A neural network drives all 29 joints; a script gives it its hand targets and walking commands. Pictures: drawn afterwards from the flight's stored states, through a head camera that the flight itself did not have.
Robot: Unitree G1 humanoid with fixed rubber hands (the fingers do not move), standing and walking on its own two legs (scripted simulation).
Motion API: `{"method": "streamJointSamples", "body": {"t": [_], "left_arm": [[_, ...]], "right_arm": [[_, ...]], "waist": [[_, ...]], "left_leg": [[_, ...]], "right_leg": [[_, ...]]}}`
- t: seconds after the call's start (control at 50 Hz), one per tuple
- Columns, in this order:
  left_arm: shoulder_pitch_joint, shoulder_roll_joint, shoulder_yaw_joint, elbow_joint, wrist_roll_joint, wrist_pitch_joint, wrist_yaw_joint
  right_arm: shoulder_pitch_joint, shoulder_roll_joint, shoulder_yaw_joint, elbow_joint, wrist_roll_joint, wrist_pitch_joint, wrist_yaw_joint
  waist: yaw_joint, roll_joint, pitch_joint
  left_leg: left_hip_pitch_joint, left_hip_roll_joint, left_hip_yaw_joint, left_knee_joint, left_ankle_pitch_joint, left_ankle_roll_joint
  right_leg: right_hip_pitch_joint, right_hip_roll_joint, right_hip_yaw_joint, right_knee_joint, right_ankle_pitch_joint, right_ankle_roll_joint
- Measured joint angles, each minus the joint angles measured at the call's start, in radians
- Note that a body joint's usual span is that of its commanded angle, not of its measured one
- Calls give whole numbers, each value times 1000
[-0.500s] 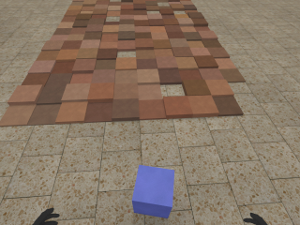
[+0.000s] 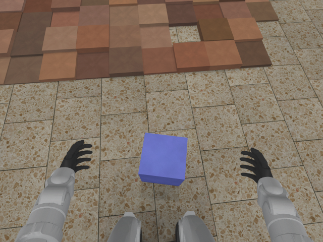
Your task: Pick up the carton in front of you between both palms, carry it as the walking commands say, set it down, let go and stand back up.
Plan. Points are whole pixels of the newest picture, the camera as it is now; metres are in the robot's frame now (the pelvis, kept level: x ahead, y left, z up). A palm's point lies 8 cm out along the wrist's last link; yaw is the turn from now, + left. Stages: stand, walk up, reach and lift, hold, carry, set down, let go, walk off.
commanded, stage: reach and lift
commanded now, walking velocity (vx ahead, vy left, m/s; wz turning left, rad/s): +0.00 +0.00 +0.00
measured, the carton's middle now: (163, 161) +0.45 -0.02 -0.59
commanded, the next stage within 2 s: none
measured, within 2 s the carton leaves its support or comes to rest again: neither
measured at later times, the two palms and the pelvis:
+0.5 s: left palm (108, 120) +0.48 +0.17 -0.15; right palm (227, 133) +0.43 -0.21 -0.15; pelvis -0.07 +0.00 -0.06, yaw +0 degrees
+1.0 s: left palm (120, 146) +0.47 +0.17 -0.39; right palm (210, 155) +0.42 -0.22 -0.38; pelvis -0.07 +0.00 -0.22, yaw -1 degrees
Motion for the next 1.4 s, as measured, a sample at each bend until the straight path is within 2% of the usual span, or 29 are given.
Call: {"method": "streamJointSamples", "body": {"t": [0.08,0.14,0.28,0.4,0.48,0.62,0.74,0.82,0.9,1.08,1.18,1.3,1.4], "left_arm": [[-137,0,8,42,-11,-6,10],[-248,2,13,72,-17,-7,19],[-555,22,49,192,-17,19,23],[-821,47,96,304,8,41,13],[-933,49,136,333,52,36,6],[-937,10,203,318,125,-20,8],[-860,-30,216,307,137,-75,31],[-828,-32,181,299,102,-100,55],[-829,-3,109,275,30,-107,83],[-932,83,-15,254,-105,-66,115],[-1044,109,-35,341,-133,-51,117],[-1151,128,-51,460,-145,-76,109],[-1189,137,-83,490,-163,-106,111]], "right_arm": [[-123,10,-21,33,16,-12,-10],[-225,15,-44,51,24,-17,-21],[-506,15,-88,127,30,13,-46],[-752,25,-155,198,0,44,-61],[-850,46,-206,204,-42,42,-68],[-837,97,-280,173,-112,-23,-57],[-770,115,-299,192,-125,-90,-46],[-751,104,-273,207,-93,-117,-51],[-761,72,-210,203,-22,-125,-70],[-864,-11,-92,200,123,-84,-110],[-977,-36,-68,283,142,-67,-120],[-1092,-43,-59,398,133,-87,-121],[-1127,-54,-45,441,152,-116,-123]], "waist": [[-8,-1,-19],[-13,4,-26],[-24,11,-19],[-34,16,2],[-40,18,11],[-41,17,-29],[-33,21,-116],[-29,21,-141],[-28,17,-114],[-29,7,35],[-28,5,132],[-29,0,240],[-29,-17,338]], "left_leg": [[-147,-6,-4,50,-39,0],[-250,-11,-12,70,-9,11],[-445,-15,-15,111,33,-2],[-583,-20,-19,155,55,-3],[-652,-24,-23,166,60,-3],[-745,-29,-27,175,44,-3],[-899,-34,-35,308,-28,-6],[-1029,-44,-47,452,-85,-14],[-1150,-54,-53,611,-135,-21],[-1335,-65,-51,926,-180,-32],[-1381,-65,-46,1029,-172,-34],[-1415,-62,-42,1114,-168,-36],[-1402,-58,-42,1176,-187,-36]], "right_leg": [[-149,1,6,42,18,3],[-249,2,6,58,44,6],[-443,3,10,93,99,13],[-577,3,9,134,120,16],[-645,2,8,144,125,17],[-738,2,9,154,107,18],[-890,10,11,284,38,21],[-1020,22,17,426,-17,29],[-1142,32,21,583,-65,34],[-1327,46,20,892,-106,44],[-1375,51,23,994,-95,52],[-1411,53,21,1078,-87,53],[-1399,38,10,1142,-109,43]]}}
